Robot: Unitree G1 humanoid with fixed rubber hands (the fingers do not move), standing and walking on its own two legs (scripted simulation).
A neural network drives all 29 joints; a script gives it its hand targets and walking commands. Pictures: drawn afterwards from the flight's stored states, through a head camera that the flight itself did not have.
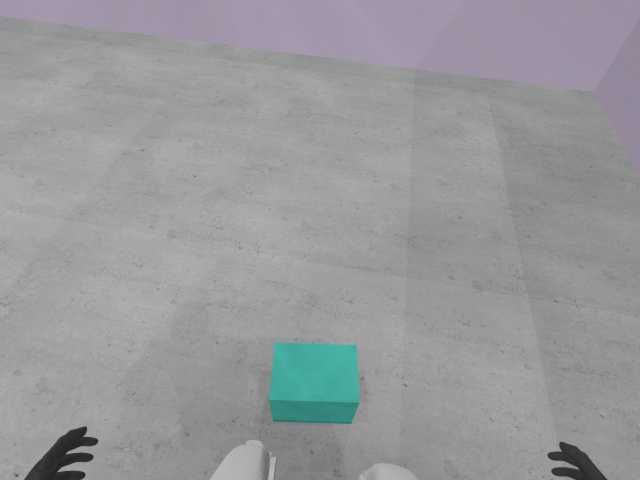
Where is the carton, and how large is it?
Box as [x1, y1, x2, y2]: [269, 342, 358, 423]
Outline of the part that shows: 275,342 269,397 273,421 350,423 358,404 356,345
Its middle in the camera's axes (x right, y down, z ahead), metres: -0.02 +0.41 +1.08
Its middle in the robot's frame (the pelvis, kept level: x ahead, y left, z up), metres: +0.45 -0.01 -0.62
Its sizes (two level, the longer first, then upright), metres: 0.225 0.153 0.194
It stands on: the floor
